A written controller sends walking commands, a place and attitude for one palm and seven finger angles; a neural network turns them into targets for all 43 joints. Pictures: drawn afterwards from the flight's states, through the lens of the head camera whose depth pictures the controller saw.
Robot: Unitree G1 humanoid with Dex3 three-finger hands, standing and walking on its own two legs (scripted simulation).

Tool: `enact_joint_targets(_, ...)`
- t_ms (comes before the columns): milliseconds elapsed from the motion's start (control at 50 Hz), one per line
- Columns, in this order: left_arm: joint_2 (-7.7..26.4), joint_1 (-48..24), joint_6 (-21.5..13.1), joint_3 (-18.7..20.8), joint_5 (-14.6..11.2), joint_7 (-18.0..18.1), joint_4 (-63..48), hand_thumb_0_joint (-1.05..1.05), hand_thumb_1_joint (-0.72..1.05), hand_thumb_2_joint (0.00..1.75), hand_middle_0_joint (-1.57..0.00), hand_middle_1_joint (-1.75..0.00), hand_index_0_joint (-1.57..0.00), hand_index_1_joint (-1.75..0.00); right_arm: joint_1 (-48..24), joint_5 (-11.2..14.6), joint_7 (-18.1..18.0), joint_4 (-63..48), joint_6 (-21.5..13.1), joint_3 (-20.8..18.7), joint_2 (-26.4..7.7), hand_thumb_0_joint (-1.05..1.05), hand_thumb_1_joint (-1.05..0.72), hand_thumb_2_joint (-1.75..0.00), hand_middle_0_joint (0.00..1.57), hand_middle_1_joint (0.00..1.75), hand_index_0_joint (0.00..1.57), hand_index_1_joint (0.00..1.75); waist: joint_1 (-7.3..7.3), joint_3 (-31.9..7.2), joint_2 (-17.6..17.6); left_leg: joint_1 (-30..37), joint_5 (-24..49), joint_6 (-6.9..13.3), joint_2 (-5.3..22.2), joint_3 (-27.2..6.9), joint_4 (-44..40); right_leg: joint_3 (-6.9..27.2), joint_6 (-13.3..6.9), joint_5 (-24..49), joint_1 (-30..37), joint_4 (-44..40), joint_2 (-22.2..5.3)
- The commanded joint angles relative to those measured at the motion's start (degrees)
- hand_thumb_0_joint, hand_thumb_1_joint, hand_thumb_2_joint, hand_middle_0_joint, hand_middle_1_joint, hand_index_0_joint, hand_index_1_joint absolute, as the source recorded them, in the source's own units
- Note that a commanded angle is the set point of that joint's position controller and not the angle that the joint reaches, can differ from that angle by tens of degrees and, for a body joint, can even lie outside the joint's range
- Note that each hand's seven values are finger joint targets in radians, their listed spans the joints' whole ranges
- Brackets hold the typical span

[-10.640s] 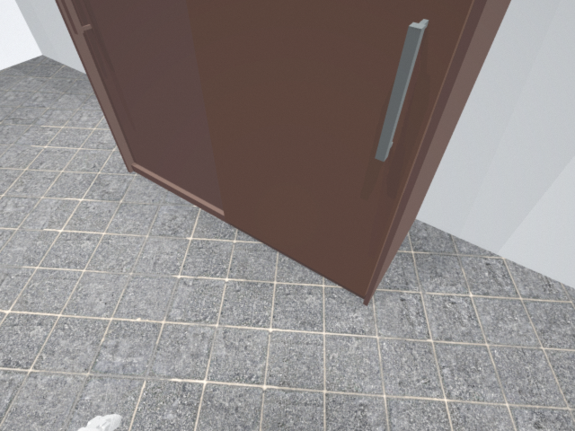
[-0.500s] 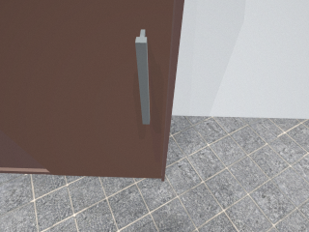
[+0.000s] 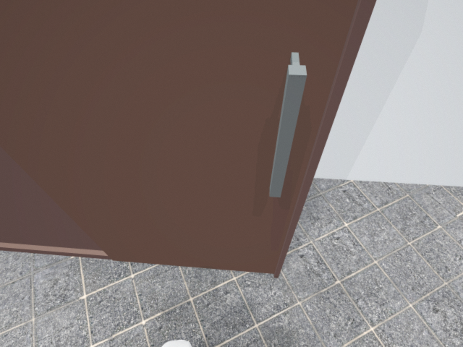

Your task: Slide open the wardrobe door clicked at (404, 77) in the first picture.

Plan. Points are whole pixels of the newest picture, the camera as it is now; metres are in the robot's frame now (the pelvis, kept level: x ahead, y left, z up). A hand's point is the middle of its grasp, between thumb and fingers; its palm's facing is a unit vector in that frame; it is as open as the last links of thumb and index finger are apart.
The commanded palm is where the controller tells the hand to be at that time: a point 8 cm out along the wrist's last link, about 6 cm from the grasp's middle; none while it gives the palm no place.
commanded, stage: shuffle to correct the standing spot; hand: right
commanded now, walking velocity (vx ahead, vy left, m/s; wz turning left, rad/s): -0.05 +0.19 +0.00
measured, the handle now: (283, 137) +0.45 -0.05 +0.12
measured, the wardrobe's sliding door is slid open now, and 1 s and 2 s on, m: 0.00 0.00 0.00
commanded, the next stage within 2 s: come to a stop and stand still in 0.18 s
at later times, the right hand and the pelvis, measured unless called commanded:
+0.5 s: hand out of the picture +0.05 -0.08 -0.17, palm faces +0.02 +0.99 -0.16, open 7.3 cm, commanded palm none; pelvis +0.00 +0.10 +0.01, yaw +0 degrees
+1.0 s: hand out of the picture -0.05 -0.10 -0.18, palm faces +0.09 +0.98 -0.18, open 7.4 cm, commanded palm none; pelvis -0.03 +0.08 +0.01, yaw -1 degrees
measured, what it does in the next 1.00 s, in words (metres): steps on the spot: left foot, then right foot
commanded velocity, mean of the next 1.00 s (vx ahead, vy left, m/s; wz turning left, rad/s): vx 0.02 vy -0.01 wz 0.00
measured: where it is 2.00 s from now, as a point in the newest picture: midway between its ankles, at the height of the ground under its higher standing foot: outside the picture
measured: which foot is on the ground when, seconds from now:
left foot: up 0.00-0.00, down 0.02-0.22, up 0.24-0.52, down 0.54-0.90, up 0.92-1.00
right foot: down 0.00-0.02, up 0.04-0.20, down 0.22-0.54, up 0.56-0.86, down 0.88-1.00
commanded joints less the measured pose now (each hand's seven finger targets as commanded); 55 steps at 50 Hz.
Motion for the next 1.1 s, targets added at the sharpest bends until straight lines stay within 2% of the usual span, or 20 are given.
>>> enact_joint_targets(0, 4.7, 0.7, 0.5, 1.0, -0.9, 0.3, -5.8, 0.00, 0.90, 0.90, -0.20, -0.30, -0.20, -0.30, 10.9, -0.7, -0.8, 0.6, -1.6, -2.3, -12.1, 0.00, -0.90, -0.90, 0.20, 0.30, 0.20, 0.30, -4.80, -6.9, 21.8, 17.4, 26.9, 8.1, 13.7, -13.4, -16.0, -1.7, -2.8, -18.4, -18.7, 23.7, 9.2)
enact_joint_targets(60, 6.0, 0.1, 0.8, 0.6, -1.4, 1.1, -6.2, 0.00, 0.90, 0.90, -0.20, -0.30, -0.20, -0.30, 3.6, -1.0, -2.0, -1.5, -0.6, -1.4, -8.8, 0.00, -0.90, -0.90, 0.20, 0.30, 0.20, 0.30, -3.09, -7.0, 21.2, 9.9, 22.0, 13.9, 11.7, -9.6, -14.2, 3.5, -5.2, -15.7, -16.7, 33.6, 7.3)
enact_joint_targets(160, 5.3, 7.6, 0.1, -0.4, -1.2, 0.9, -3.2, 0.00, 0.90, 0.90, -0.20, -0.30, -0.20, -0.30, -0.7, -0.1, -2.3, -2.7, 0.1, 0.0, -6.0, 0.00, -0.90, -0.90, 0.20, 0.30, 0.20, 0.30, 1.92, -7.0, 10.3, 3.3, 24.7, 10.6, 7.0, -4.0, -4.6, -1.5, -4.8, 1.8, 0.2, -0.3, 8.9)
enact_joint_targets(180, 7.9, 10.1, -0.5, -0.2, -1.0, 1.0, -2.5, 0.00, 0.90, 0.90, -0.20, -0.30, -0.20, -0.30, 0.4, 0.6, -2.1, -2.9, 0.5, 0.4, -3.9, 0.00, -0.90, -0.90, 0.20, 0.30, 0.20, 0.30, 2.97, -7.4, 2.5, -3.3, 14.8, 7.2, 3.6, -2.1, 2.7, 5.8, -6.2, 8.6, 7.7, -11.3, 4.3)
enact_joint_targets(200, 14.4, 10.5, -1.1, 0.9, -0.3, 1.3, -3.3, 0.00, 0.90, 0.90, -0.20, -0.30, -0.20, -0.30, 2.7, 0.8, -1.7, -3.8, 0.8, 1.2, 0.1, 0.00, -0.90, -0.90, 0.20, 0.30, 0.20, 0.30, 2.43, -5.2, -16.1, -13.7, -11.0, 2.0, -4.0, 1.7, 15.3, 26.6, -12.5, 20.7, 8.8, -18.6, -13.4)
enact_joint_targets(220, 17.6, 10.4, -0.8, 1.5, -0.1, 1.3, -3.9, 0.00, 0.90, 0.90, -0.20, -0.30, -0.20, -0.30, 0.4, -0.1, -1.7, -4.8, 1.2, 0.7, -3.4, 0.00, -0.90, -0.90, 0.20, 0.30, 0.20, 0.30, 3.68, -3.3, -10.1, -12.0, -17.5, 2.0, -4.0, -5.2, 27.2, 30.9, -18.2, 23.2, 1.9, -19.7, -19.8)
enact_joint_targets(320, 10.2, 1.3, -1.9, -0.6, -0.5, 1.9, -5.4, 0.00, 0.90, 0.90, -0.20, -0.30, -0.20, -0.30, 2.8, 0.4, -1.0, -1.2, 0.7, 0.4, -1.6, 0.00, -0.90, -0.90, 0.20, 0.30, 0.20, 0.30, -1.03, -2.6, -11.1, -10.1, -6.7, 0.0, -3.5, -4.5, 30.7, 7.4, -13.9, 41.5, 3.9, -12.8, -5.1)
enact_joint_targets(420, 9.7, 2.5, -0.8, 0.2, -0.7, 0.6, -4.4, 0.00, 0.90, 0.90, -0.20, -0.30, -0.20, -0.30, 2.3, 0.8, -1.6, -0.9, -0.9, 1.9, 1.7, 0.00, -0.90, -0.90, 0.20, 0.30, 0.20, 0.30, -0.33, -4.7, -13.4, 1.2, -8.4, 0.7, -3.4, 1.6, 3.9, 5.9, -13.0, 29.8, 4.5, -11.9, -2.5)
enact_joint_targets(460, 9.1, 2.0, -0.4, 0.3, -1.1, 0.0, -4.1, 0.00, 0.90, 0.90, -0.20, -0.30, -0.20, -0.30, 7.2, 0.7, -1.9, 1.4, -2.2, 1.8, 1.2, 0.00, -0.90, -0.90, 0.20, 0.30, 0.20, 0.30, -2.81, -6.5, -9.7, 9.5, 3.0, 0.7, -3.7, 3.3, -10.4, 4.4, -9.9, 21.1, 2.6, -7.3, 0.3)
enact_joint_targets(480, 6.7, 3.3, -0.5, 0.1, -1.6, -0.4, -3.9, 0.00, 0.90, 0.90, -0.20, -0.30, -0.20, -0.30, 8.6, 0.4, -2.4, 2.4, -2.9, 1.6, -1.1, 0.00, -0.90, -0.90, 0.20, 0.30, 0.20, 0.30, -2.92, -7.1, -3.0, 13.7, 9.3, 0.7, -0.9, 0.3, -15.4, 2.8, -7.2, 13.1, 0.2, -3.2, 3.4)
enact_joint_targets(520, 1.8, 3.4, 0.3, -1.0, -1.8, -1.1, -5.9, 0.00, 0.90, 0.90, -0.20, -0.30, -0.20, -0.30, 6.7, 0.2, -2.9, 1.8, -3.5, 0.9, -7.7, 0.00, -0.90, -0.90, 0.20, 0.30, 0.20, 0.30, -2.44, -5.0, 13.5, 12.1, 23.2, 7.0, 15.6, -14.3, -18.4, 0.9, -3.7, -9.5, -7.9, 5.7, 9.6)
enact_joint_targets(560, 2.7, -0.7, 2.0, -0.8, -1.3, -0.9, -6.9, 0.00, 0.90, 0.90, -0.20, -0.30, -0.20, -0.30, 6.5, 0.1, -3.2, 2.5, -3.5, 0.2, -8.2, 0.00, -0.90, -0.90, 0.20, 0.30, 0.20, 0.30, -3.83, -3.0, 19.5, 8.4, 24.2, 10.7, 16.6, -18.4, -19.5, 4.1, -3.7, -11.1, -10.1, 15.3, 9.7)
enact_joint_targets(640, 4.4, 0.4, 1.9, -0.4, -1.3, -2.0, -5.5, 0.00, 0.90, 0.90, -0.20, -0.30, -0.20, -0.30, 5.5, 0.0, -3.9, 2.0, -3.3, 0.1, -6.0, 0.00, -0.90, -0.90, 0.20, 0.30, 0.20, 0.30, -3.28, -2.7, 11.7, 10.5, 23.5, 11.0, 13.9, -12.4, -17.2, 4.6, -3.5, -4.4, -12.0, 21.4, 10.1)
enact_joint_targets(760, 3.1, -1.2, 1.1, -1.0, -1.5, -2.4, -7.0, 0.00, 0.90, 0.90, -0.20, -0.30, -0.20, -0.30, 7.5, -0.5, -3.6, 2.3, -3.2, -0.6, -6.6, 0.00, -0.90, -0.90, 0.20, 0.30, 0.20, 0.30, -4.43, -3.1, 13.4, 10.7, 12.9, 11.1, 13.1, -12.4, -18.6, 2.5, -3.7, -5.0, -6.7, 6.3, 10.8)
enact_joint_targets(800, 2.8, 3.0, 0.4, -1.3, -1.7, -2.0, -5.5, 0.00, 0.90, 0.90, -0.20, -0.30, -0.20, -0.30, 5.4, -0.1, -3.3, 2.3, -2.8, -0.4, -6.5, 0.00, -0.90, -0.90, 0.20, 0.30, 0.20, 0.30, -2.22, -4.3, 13.2, 6.3, 9.5, 8.8, 10.6, -9.8, -16.0, 1.0, -3.8, 1.9, 2.9, -5.7, 11.5)
enact_joint_targets(840, 5.9, 6.7, -0.9, -1.0, -1.6, -1.5, -3.9, 0.00, 0.90, 0.90, -0.20, -0.30, -0.20, -0.30, 4.9, 0.7, -3.0, 1.7, -2.3, 0.6, -2.3, 0.00, -0.90, -0.90, 0.20, 0.30, 0.20, 0.30, -0.83, -5.9, -0.6, -2.5, -2.5, 3.9, 2.7, -4.0, -7.8, 8.4, -5.7, 8.0, 13.6, -15.9, 4.9)
enact_joint_targets(860, 9.9, 6.4, -1.0, -0.5, -1.1, -1.2, -4.3, 0.00, 0.90, 0.90, -0.20, -0.30, -0.20, -0.30, 4.7, 0.8, -2.8, 1.0, -2.1, 1.3, 0.6, 0.00, -0.90, -0.90, 0.20, 0.30, 0.20, 0.30, -0.84, -3.4, -10.8, -3.1, -8.1, 1.2, -1.0, 1.2, -3.5, 17.0, -9.3, 3.6, 7.7, -20.6, -3.5)
enact_joint_targets(880, 9.9, 4.2, -1.1, -0.7, -0.9, -1.0, -4.1, 0.00, 0.90, 0.90, -0.20, -0.30, -0.20, -0.30, 3.0, 0.3, -2.9, 1.6, -1.8, 1.9, 1.1, 0.00, -0.90, -0.90, 0.20, 0.30, 0.20, 0.30, -0.38, -0.2, -12.4, -1.3, -10.5, 0.6, -1.3, 1.7, 1.6, 20.7, -11.8, -4.5, 0.9, -26.1, -5.7)
enact_joint_targets(960, 7.2, 0.4, -1.6, -2.0, -0.9, -0.1, -3.4, 0.00, 0.90, 0.90, -0.20, -0.30, -0.20, -0.30, 5.0, 0.0, -1.9, 4.6, -1.7, 2.5, 1.5, 0.00, -0.90, -0.90, 0.20, 0.30, 0.20, 0.30, -2.06, 3.6, -7.7, -0.9, -7.9, 1.6, -0.4, -1.0, 9.5, 15.9, -13.1, -1.9, -1.5, -26.7, -3.4)
enact_joint_targets(1080, 6.8, 3.6, -1.7, -1.9, -1.1, 0.3, -0.1, 0.00, 0.90, 0.90, -0.20, -0.30, -0.20, -0.30, 5.4, 0.6, -1.8, 6.1, -2.5, 3.4, 2.5, 0.00, -0.90, -0.90, 0.20, 0.30, 0.20, 0.30, -1.09, -0.7, -5.9, 4.5, -4.2, 1.3, -1.9, 1.2, -5.4, 11.9, -12.6, 13.1, 6.0, -20.8, -1.4)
